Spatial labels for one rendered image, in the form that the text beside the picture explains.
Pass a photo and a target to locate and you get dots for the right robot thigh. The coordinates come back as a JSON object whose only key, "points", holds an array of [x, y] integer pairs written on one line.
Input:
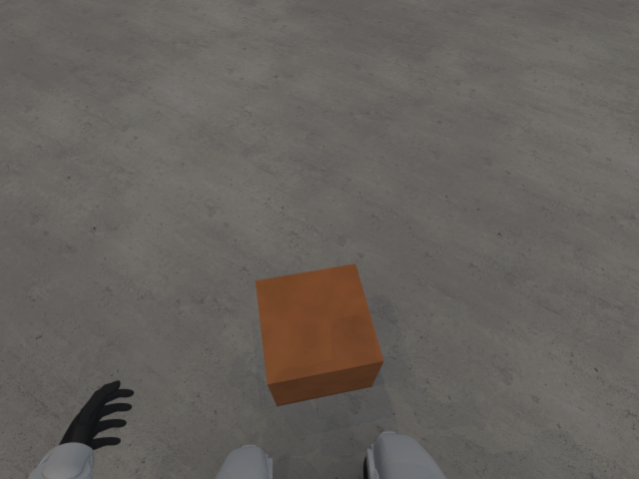
{"points": [[400, 457]]}

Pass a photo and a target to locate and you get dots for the carton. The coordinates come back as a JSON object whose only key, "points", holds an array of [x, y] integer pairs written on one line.
{"points": [[317, 332]]}

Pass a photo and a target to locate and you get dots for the left robot thigh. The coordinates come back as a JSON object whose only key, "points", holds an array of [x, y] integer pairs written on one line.
{"points": [[246, 463]]}

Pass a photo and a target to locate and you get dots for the robot thigh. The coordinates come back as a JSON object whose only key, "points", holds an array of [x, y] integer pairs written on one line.
{"points": [[246, 463], [400, 457]]}

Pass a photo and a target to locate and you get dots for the left robot hand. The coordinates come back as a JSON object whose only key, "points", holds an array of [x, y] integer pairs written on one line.
{"points": [[86, 424]]}

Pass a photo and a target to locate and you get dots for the robot left forearm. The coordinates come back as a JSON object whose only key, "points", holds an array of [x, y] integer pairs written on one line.
{"points": [[67, 461]]}

